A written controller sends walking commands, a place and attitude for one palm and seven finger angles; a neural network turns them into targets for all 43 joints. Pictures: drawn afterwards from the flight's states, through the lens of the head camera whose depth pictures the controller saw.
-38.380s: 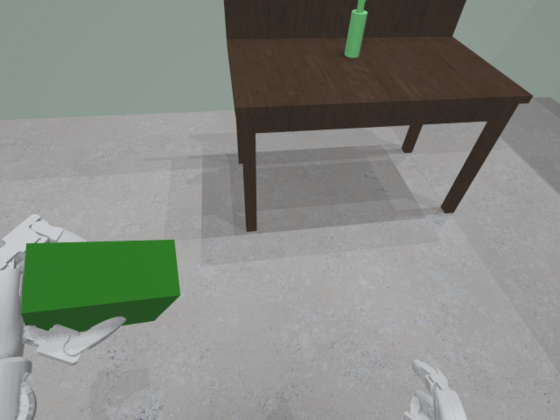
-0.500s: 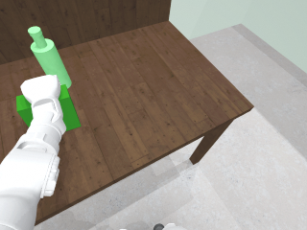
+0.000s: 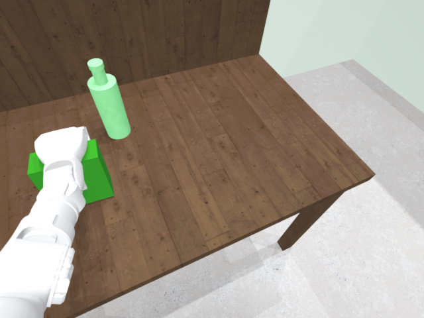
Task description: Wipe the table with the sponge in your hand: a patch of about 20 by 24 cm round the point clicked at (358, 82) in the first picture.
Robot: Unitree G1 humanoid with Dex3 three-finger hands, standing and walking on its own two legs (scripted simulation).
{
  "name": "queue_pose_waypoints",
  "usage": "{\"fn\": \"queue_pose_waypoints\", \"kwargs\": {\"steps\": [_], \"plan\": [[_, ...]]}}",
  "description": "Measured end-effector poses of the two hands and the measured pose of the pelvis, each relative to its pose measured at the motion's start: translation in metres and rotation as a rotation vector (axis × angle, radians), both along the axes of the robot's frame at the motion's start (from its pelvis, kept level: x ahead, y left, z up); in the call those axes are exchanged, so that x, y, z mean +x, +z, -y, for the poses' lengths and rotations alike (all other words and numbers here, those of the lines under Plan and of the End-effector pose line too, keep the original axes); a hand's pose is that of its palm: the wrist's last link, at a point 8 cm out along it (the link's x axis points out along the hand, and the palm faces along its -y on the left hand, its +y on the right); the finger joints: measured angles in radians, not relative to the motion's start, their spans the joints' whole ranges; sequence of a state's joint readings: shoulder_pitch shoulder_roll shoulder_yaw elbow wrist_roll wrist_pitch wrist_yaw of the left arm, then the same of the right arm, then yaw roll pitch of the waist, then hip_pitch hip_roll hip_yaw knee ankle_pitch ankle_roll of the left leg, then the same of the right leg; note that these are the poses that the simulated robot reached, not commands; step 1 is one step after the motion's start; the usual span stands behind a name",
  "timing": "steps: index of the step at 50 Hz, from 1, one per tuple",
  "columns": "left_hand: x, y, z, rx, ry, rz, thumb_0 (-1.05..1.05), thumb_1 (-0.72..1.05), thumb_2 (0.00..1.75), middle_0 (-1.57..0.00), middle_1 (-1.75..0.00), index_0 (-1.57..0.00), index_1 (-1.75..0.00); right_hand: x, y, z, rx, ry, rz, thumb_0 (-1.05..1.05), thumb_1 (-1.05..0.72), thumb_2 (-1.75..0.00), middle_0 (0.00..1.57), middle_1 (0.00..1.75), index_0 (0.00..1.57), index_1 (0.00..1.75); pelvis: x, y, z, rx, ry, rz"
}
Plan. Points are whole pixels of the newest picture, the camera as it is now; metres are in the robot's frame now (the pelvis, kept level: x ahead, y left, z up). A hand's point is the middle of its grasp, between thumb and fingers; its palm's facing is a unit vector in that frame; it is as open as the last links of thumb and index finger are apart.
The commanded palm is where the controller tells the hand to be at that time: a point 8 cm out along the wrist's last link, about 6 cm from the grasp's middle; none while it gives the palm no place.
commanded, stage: slide back across to the first lane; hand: left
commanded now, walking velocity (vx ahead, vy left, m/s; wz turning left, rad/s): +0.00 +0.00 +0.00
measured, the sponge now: (78, 182) +0.40 +0.31 -0.05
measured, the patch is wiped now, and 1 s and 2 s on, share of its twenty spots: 0.95 0.95 1.00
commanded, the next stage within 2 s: wipe back along the first lane in 0.08 s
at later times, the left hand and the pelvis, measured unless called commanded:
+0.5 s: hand (67, 176) +0.39 +0.31 +0.01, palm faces -0.08 -0.02 -1.00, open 10.4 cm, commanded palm +0.36 +0.28 +0.05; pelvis +0.00 +0.00 +0.00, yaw +1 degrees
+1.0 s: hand (77, 193) +0.35 +0.27 +0.01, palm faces -0.06 -0.02 -1.00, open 10.4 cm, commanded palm +0.31 +0.25 +0.04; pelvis +0.00 -0.02 +0.01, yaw +0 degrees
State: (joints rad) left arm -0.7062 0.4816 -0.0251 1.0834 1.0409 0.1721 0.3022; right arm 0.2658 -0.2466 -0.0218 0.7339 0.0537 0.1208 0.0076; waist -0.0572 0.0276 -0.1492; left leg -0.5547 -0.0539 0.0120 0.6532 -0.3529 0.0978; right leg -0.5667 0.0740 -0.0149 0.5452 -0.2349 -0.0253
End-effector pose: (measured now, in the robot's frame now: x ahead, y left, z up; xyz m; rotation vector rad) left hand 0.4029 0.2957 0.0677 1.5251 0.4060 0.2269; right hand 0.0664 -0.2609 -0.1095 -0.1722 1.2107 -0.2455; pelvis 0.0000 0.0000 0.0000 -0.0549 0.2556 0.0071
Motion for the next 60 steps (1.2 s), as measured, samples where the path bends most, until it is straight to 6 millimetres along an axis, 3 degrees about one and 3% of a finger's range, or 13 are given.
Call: {"fn": "queue_pose_waypoints", "kwargs": {"steps": [8, 15, 27, 45, 60], "plan": [[-0.006, -0.001, -0.011, -0.011, -0.017, 0.01, 0.01, -0.52, 1.05, -0.69, -1.33, -0.7, -1.34, 0.025, 0.003, -0.009, -0.004, 0.042, 0.031, 0.0, -0.91, -0.9, 0.2, 0.3, 0.21, 0.3, 0.0, 0.0, -0.004, -0.001, 0.009, 0.011], [-0.012, -0.001, -0.02, 0.011, 0.0, 0.007, 0.01, -0.52, 1.05, -0.69, -1.33, -0.7, -1.34, 0.025, 0.001, -0.011, 0.006, 0.048, 0.019, 0.0, -0.91, -0.9, 0.2, 0.3, 0.21, 0.3, 0.0, 0.0, -0.006, -0.003, 0.01, 0.005], [-0.036, -0.004, 0.0, 0.016, -0.02, 0.029, 0.0, -0.5, 1.05, -0.67, -1.36, -0.67, -1.37, 0.024, -0.004, -0.014, 0.036, 0.05, 0.003, 0.01, -0.91, -0.9, 0.2, 0.3, 0.21, 0.3, -0.001, 0.002, -0.003, 0.003, 0.016, 0.042], [-0.059, -0.005, 0.022, 0.028, 0.008, 0.028, 0.0, -0.5, 1.05, -0.66, -1.37, -0.66, -1.38, 0.058, 0.003, -0.002, 0.04, 0.091, 0.11, 0.01, -0.91, -0.9, 0.2, 0.3, 0.21, 0.3, -0.004, 0.004, 0.015, 0.023, 0.006, 0.06], [-0.098, -0.005, 0.041, 0.008, 0.039, 0.058, 0.0, -0.49, 1.05, -0.65, -1.38, -0.65, -1.39, 0.091, 0.019, 0.006, 0.039, 0.118, 0.219, 0.01, -0.91, -0.9, 0.2, 0.3, 0.2, 0.3, -0.003, 0.008, 0.024, 0.033, 0.003, 0.112]]}}
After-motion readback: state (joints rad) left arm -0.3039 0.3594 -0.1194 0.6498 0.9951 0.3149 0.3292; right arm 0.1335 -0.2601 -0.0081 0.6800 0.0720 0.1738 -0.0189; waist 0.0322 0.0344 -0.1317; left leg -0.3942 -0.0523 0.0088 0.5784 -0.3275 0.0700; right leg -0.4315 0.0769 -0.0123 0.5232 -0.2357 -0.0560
